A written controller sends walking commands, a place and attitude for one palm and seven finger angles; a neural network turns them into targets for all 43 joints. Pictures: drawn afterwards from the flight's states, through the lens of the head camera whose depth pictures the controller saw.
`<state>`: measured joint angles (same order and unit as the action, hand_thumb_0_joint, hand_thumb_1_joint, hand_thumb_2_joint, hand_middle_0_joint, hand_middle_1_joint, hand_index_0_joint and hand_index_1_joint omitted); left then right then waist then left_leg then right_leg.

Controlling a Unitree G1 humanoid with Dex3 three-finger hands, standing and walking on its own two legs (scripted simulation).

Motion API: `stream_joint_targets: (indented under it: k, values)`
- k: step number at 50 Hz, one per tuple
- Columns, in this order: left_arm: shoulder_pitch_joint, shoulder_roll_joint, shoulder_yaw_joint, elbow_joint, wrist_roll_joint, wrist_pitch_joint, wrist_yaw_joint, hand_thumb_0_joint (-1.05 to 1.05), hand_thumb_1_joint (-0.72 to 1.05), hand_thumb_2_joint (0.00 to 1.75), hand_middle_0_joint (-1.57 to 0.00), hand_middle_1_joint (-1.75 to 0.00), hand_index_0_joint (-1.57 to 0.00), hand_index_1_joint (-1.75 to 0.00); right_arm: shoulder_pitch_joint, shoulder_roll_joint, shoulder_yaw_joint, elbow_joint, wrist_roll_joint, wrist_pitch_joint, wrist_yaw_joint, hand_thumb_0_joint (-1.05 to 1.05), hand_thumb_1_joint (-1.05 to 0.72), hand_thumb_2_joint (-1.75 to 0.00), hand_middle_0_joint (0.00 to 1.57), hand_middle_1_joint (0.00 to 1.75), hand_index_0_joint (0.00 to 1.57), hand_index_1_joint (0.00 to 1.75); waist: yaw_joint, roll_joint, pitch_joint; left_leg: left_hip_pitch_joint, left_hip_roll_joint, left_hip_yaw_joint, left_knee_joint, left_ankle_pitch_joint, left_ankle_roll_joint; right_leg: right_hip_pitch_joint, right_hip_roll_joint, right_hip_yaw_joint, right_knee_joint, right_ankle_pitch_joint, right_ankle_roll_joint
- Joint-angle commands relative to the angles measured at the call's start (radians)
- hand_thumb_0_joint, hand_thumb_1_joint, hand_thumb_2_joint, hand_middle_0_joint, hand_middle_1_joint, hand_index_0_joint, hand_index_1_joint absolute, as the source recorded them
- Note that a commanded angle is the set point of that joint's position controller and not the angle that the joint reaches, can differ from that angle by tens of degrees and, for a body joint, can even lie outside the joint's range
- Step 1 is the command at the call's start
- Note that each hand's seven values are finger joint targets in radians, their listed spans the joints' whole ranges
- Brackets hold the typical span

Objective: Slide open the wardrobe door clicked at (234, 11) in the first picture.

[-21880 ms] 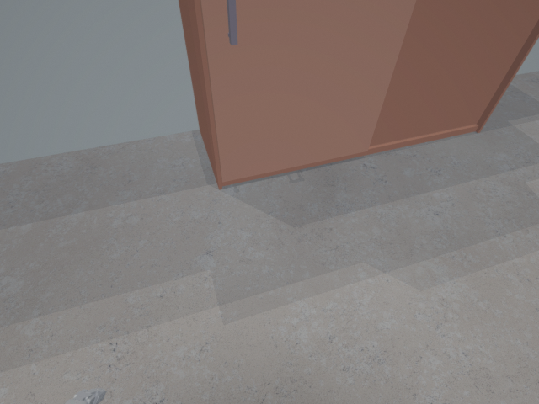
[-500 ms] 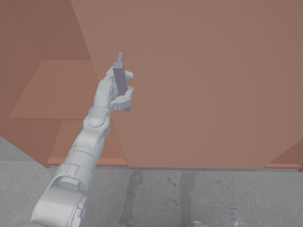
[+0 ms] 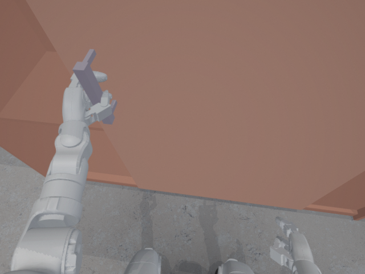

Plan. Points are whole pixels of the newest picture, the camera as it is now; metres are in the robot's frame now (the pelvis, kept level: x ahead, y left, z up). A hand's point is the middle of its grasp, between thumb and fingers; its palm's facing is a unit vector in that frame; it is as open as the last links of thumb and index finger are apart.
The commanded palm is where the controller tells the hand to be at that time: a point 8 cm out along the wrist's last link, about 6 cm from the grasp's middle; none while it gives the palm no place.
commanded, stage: stop walking and hold the door there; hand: left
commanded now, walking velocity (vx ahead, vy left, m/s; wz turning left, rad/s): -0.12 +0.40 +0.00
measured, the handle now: (100, 89) +0.47 +0.23 +0.10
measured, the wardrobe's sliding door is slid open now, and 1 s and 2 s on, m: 0.55 0.55 0.55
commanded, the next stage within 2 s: none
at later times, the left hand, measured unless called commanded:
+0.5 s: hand (106, 103) +0.43 +0.20 +0.10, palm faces +0.31 -0.94 -0.16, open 5.8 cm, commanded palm +0.39 +0.24 +0.10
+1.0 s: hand (105, 104) +0.43 +0.20 +0.10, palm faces +0.27 -0.95 -0.17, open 5.7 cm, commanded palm +0.39 +0.24 +0.10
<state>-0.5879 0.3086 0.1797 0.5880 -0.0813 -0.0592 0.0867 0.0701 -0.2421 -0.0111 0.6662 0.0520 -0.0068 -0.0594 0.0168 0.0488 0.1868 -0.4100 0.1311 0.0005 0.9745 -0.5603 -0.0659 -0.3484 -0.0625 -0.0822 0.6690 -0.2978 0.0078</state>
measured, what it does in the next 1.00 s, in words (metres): steps on the spot: left foot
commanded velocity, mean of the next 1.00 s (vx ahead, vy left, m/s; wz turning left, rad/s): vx -0.05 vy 0.10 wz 0.01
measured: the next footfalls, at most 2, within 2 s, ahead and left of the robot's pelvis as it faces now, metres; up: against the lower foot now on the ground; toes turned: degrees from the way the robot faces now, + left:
left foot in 0.18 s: +0.06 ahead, +0.10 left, +0.00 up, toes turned +4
right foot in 1.40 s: -0.02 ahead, -0.05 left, +0.00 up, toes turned -7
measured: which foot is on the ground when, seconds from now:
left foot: up 0.00-0.16, down 0.18-1.00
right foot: down 0.00-1.00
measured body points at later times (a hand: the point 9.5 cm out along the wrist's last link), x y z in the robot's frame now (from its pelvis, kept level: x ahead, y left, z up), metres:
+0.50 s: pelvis +0.01 -0.02 +0.01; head +0.01 -0.02 +0.46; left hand +0.41 +0.25 +0.12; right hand +0.09 -0.29 -0.10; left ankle +0.02 +0.06 -0.72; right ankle +0.03 -0.13 -0.72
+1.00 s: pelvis +0.01 +0.01 +0.01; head +0.01 +0.00 +0.46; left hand +0.41 +0.25 +0.12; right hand +0.11 -0.29 -0.09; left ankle +0.02 +0.07 -0.72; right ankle +0.03 -0.13 -0.72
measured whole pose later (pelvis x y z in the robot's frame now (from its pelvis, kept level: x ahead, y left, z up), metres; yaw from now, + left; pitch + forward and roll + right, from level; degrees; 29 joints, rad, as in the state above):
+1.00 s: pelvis +0.01 +0.01 +0.01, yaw -3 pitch +0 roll -1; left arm -0.55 0.32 0.20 0.83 -0.07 -0.07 0.14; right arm 0.23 -0.32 -0.02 0.69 0.05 0.05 -0.12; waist -0.02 0.04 -0.01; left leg -0.30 0.01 0.17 0.63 -0.32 -0.01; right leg -0.32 -0.05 -0.08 0.56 -0.24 0.02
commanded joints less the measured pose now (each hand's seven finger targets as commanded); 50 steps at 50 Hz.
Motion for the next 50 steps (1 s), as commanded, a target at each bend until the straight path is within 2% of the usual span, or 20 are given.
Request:
stream_joint_targets:
  k: [1,5,6,7,8,10,11,12,14,16,18,21,25,28,32,33,39,42,45,50]
  values:
    - [-0.325,0.3,0.129,-0.179,0.051,-0.046,0.038,0.0,0.9,0.9,-0.45,-1.4,-0.45,-1.4,0.031,-0.117,-0.021,-0.086,-0.007,-0.075,-0.051,0.0,-0.9,-0.9,0.2,0.3,0.2,0.3,-0.004,-0.196,-0.582,-0.086,-0.089,0.054,-0.083,-0.023,0.017,0.528,-0.277,0.263,-0.089,1.177,-0.175]
    - [-0.365,0.274,0.099,-0.13,0.051,-0.056,0.043,0.0,0.9,0.9,-0.45,-1.4,-0.45,-1.4,0.051,-0.138,-0.029,-0.101,-0.003,-0.041,-0.057,0.0,-0.9,-0.9,0.2,0.3,0.2,0.3,-0.006,-0.227,-0.592,0.074,-0.114,0.085,-0.329,0.175,0.013,0.458,-0.273,0.225,-0.107,1.046,-0.133]
    - [-0.377,0.279,0.088,-0.132,0.045,-0.054,0.045,0.0,0.9,0.9,-0.45,-1.4,-0.45,-1.4,0.048,-0.157,-0.037,-0.1,0.001,-0.031,-0.057,0.0,-0.9,-0.9,0.2,0.3,0.2,0.3,-0.018,-0.144,-0.578,0.145,-0.092,0.08,-0.42,0.265,0.014,0.407,-0.275,0.219,-0.096,0.96,-0.118]
    - [-0.385,0.261,0.063,-0.136,0.044,-0.057,0.044,0.0,0.9,0.9,-0.45,-1.4,-0.45,-1.4,0.06,-0.164,-0.042,-0.1,0.003,-0.019,-0.056,0.0,-0.9,-0.9,0.2,0.3,0.2,0.3,-0.02,-0.112,-0.579,0.238,-0.05,0.073,-0.484,0.458,0.026,0.34,-0.246,0.18,-0.081,0.827,-0.083]
    - [-0.382,0.222,0.027,-0.137,0.039,-0.056,0.039,0.0,0.9,0.9,-0.45,-1.4,-0.45,-1.4,0.043,-0.185,-0.054,-0.116,0.004,-0.011,-0.052,0.0,-0.9,-0.9,0.2,0.3,0.2,0.3,-0.01,-0.025,-0.555,0.311,0.041,0.002,-0.466,0.714,0.065,0.221,-0.166,0.137,-0.078,0.629,-0.035]
    - [-0.354,0.144,-0.018,-0.077,0.026,-0.058,0.034,0.0,0.9,0.9,-0.45,-1.4,-0.45,-1.4,0.064,-0.182,-0.049,-0.124,0.014,-0.012,-0.035,0.0,-0.9,-0.9,0.2,0.3,0.2,0.3,-0.007,0.055,-0.523,0.336,0.147,-0.079,-0.502,0.792,0.128,0.114,-0.041,0.083,-0.09,0.097,0.005]
    - [-0.38,0.158,-0.011,-0.089,0.024,-0.071,0.034,0.0,0.9,0.9,-0.45,-1.4,-0.45,-1.4,0.054,-0.183,-0.041,-0.126,0.001,-0.022,-0.039,0.0,-0.9,-0.9,0.2,0.3,0.2,0.3,-0.013,0.163,-0.504,0.362,0.161,-0.096,-0.551,0.837,0.147,0.067,-0.009,0.056,-0.046,-0.026,0.002]
    - [-0.396,0.202,0.017,-0.077,0.039,-0.083,0.04,0.0,0.9,0.9,-0.45,-1.4,-0.45,-1.4,0.068,-0.188,-0.036,-0.111,-0.011,-0.028,-0.041,0.0,-0.9,-0.9,0.2,0.3,0.2,0.3,-0.014,0.204,-0.485,0.368,0.177,-0.109,-0.571,0.879,0.157,0.032,0.003,0.047,-0.007,-0.13,-0.003]
    - [-0.381,0.205,0.015,-0.059,0.045,-0.09,0.038,0.0,0.9,0.9,-0.45,-1.4,-0.45,-1.4,0.094,-0.183,-0.033,-0.104,-0.013,-0.038,-0.036,0.0,-0.9,-0.9,0.2,0.3,0.2,0.3,-0.015,0.175,-0.496,0.446,0.168,-0.063,-0.519,0.982,0.161,0.024,0.002,0.047,-0.06,-0.078,-0.009]
    - [-0.347,0.259,0.048,-0.027,0.051,-0.088,0.036,0.0,0.9,0.9,-0.45,-1.4,-0.45,-1.4,0.113,-0.199,-0.037,-0.105,-0.011,-0.042,-0.035,0.0,-0.9,-0.9,0.2,0.3,0.2,0.3,-0.017,0.098,-0.51,0.429,0.139,-0.028,-0.471,0.969,0.124,0.092,-0.011,0.056,-0.16,0.076,-0.01]
    - [-0.337,0.221,0.023,-0.025,0.045,-0.085,0.032,0.0,0.9,0.9,-0.45,-1.4,-0.45,-1.4,0.094,-0.187,-0.032,-0.121,-0.007,-0.041,-0.041,0.0,-0.9,-0.9,0.2,0.3,0.2,0.3,-0.022,0.019,-0.507,0.311,0.094,0.026,-0.465,0.746,0.076,0.197,-0.064,0.103,-0.189,0.354,-0.023]
    - [-0.292,0.291,0.069,0.041,0.044,-0.077,0.047,0.0,0.9,0.9,-0.45,-1.4,-0.45,-1.4,0.132,-0.2,-0.039,-0.093,-0.009,-0.03,-0.062,0.0,-0.9,-0.9,0.2,0.3,0.2,0.3,-0.027,0.0,-0.482,0.214,0.049,0.045,-0.483,0.498,0.051,0.227,-0.129,0.172,-0.193,0.462,-0.052]
    - [-0.312,0.306,0.087,0.063,0.046,-0.084,0.05,0.0,0.9,0.9,-0.45,-1.4,-0.45,-1.4,0.141,-0.19,-0.032,-0.074,-0.01,-0.034,-0.072,0.0,-0.9,-0.9,0.2,0.3,0.2,0.3,-0.023,-0.016,-0.488,0.248,0.055,0.03,-0.52,0.452,0.065,0.174,-0.102,0.162,-0.208,0.343,-0.039]
    - [-0.309,0.23,0.03,0.079,0.041,-0.087,0.041,0.0,0.9,0.9,-0.45,-1.4,-0.45,-1.4,0.138,-0.185,-0.027,-0.07,-0.01,-0.041,-0.072,0.0,-0.9,-0.9,0.2,0.3,0.2,0.3,-0.021,0.024,-0.453,0.247,0.083,0.01,-0.572,0.489,0.081,0.151,-0.053,0.109,-0.194,0.253,-0.017]
    - [-0.291,0.269,0.06,0.103,0.045,-0.088,0.045,0.0,0.9,0.9,-0.45,-1.4,-0.45,-1.4,0.155,-0.199,-0.034,-0.051,-0.011,-0.046,-0.075,0.0,-0.9,-0.9,0.2,0.3,0.2,0.3,-0.021,0.025,-0.456,0.265,0.085,0.017,-0.567,0.539,0.08,0.147,-0.05,0.11,-0.199,0.275,-0.018]
    - [-0.299,0.209,0.009,0.086,0.042,-0.089,0.038,0.0,0.9,0.9,-0.45,-1.4,-0.45,-1.4,0.149,-0.187,-0.031,-0.057,-0.009,-0.047,-0.073,0.0,-0.9,-0.9,0.2,0.3,0.2,0.3,-0.024,0.019,-0.454,0.267,0.081,0.025,-0.566,0.529,0.077,0.143,-0.05,0.111,-0.202,0.275,-0.019]
    - [-0.272,0.231,0.029,0.09,0.044,-0.092,0.039,0.0,0.9,0.9,-0.45,-1.4,-0.45,-1.4,0.157,-0.194,-0.036,-0.049,-0.011,-0.048,-0.074,0.0,-0.9,-0.9,0.2,0.3,0.2,0.3,-0.023,0.013,-0.45,0.283,0.078,0.032,-0.565,0.555,0.073,0.132,-0.051,0.112,-0.204,0.301,-0.021]
    - [-0.265,0.217,0.012,0.064,0.042,-0.086,0.04,0.0,0.9,0.9,-0.45,-1.4,-0.45,-1.4,0.149,-0.198,-0.043,-0.065,-0.009,-0.03,-0.073,0.0,-0.9,-0.9,0.2,0.3,0.2,0.3,-0.026,0.03,-0.449,0.259,0.065,0.042,-0.503,0.597,0.059,0.153,-0.117,0.167,-0.187,0.462,-0.046]
    - [-0.257,0.26,0.043,0.067,0.045,-0.07,0.051,0.0,0.9,0.9,-0.45,-1.4,-0.45,-1.4,0.147,-0.205,-0.054,-0.076,-0.005,0.006,-0.075,0.0,-0.9,-0.9,0.2,0.3,0.2,0.3,-0.026,-0.047,-0.485,0.228,0.023,0.053,-0.402,0.567,0.037,0.175,-0.217,0.244,-0.183,0.619,-0.09]
    - [-0.316,0.22,0.009,0.029,0.035,-0.029,0.054,0.0,0.9,0.9,-0.45,-1.4,-0.45,-1.4,0.097,-0.177,-0.047,-0.102,0.004,0.04,-0.068,0.0,-0.9,-0.9,0.2,0.3,0.2,0.3,-0.011,-0.229,-0.467,0.074,-0.06,-0.008,-0.272,0.137,0.021,0.24,-0.38,0.312,-0.213,0.671,-0.161]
